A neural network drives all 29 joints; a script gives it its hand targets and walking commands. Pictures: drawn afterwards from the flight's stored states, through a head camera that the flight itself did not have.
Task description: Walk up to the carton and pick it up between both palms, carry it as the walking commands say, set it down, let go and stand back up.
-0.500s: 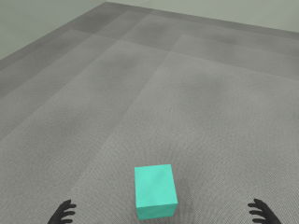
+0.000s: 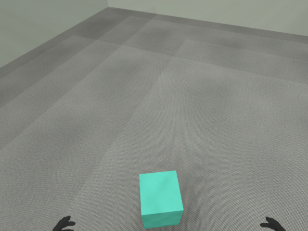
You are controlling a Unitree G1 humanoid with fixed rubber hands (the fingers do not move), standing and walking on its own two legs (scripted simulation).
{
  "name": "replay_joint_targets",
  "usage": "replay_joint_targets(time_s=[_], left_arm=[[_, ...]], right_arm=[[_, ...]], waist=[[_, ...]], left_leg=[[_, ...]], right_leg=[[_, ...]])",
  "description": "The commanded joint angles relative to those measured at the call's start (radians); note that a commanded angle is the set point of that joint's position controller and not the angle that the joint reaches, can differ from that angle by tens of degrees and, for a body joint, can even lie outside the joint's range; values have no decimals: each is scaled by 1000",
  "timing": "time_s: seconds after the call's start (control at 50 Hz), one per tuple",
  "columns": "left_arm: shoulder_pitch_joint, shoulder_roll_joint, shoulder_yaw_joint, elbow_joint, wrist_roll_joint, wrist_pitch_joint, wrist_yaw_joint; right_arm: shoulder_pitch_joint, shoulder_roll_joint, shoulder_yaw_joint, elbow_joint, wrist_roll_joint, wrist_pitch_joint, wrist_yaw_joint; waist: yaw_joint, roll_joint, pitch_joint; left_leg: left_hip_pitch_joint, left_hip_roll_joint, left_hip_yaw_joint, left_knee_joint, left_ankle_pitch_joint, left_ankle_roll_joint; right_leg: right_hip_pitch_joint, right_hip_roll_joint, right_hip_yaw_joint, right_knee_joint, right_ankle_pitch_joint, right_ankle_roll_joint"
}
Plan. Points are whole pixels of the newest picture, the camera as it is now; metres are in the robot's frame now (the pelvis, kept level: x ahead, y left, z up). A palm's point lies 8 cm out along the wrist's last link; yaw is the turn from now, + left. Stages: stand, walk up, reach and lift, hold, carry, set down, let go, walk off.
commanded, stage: stand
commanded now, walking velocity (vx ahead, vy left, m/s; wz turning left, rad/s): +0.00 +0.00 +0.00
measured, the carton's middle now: (159, 200) +0.39 +0.01 -0.64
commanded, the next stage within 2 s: none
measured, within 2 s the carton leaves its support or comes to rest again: neither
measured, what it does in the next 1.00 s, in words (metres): stands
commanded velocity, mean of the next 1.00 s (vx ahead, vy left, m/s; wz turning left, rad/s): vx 0.00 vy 0.00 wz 0.00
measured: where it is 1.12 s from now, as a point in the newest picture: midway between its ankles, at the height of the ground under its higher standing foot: outside the picture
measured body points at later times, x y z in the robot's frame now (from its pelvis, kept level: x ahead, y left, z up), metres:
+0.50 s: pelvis -0.01 +0.00 +0.00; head -0.02 +0.01 +0.45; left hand +0.09 +0.31 -0.12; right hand +0.09 -0.32 -0.11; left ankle -0.02 +0.10 -0.74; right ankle -0.03 -0.12 -0.74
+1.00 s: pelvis -0.02 +0.00 +0.00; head -0.02 +0.00 +0.45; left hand +0.08 +0.31 -0.12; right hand +0.08 -0.32 -0.11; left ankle -0.02 +0.10 -0.74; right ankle -0.03 -0.12 -0.74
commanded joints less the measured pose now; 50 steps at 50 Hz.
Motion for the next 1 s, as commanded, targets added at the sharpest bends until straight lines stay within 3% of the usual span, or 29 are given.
replay_joint_targets(time_s=[0.0,0.98], left_arm=[[-35,153,29,-39,-1,-13,2],[-55,195,13,93,-6,-21,-6]], right_arm=[[-41,-168,-32,-37,2,-12,-3],[-71,-207,-18,85,14,-16,5]], waist=[[0,16,-15],[2,18,-6]], left_leg=[[8,138,-119,-63,229,-13],[28,154,-128,-107,202,-3]], right_leg=[[-23,-113,90,-52,210,-8],[-22,-128,101,-100,195,-17]])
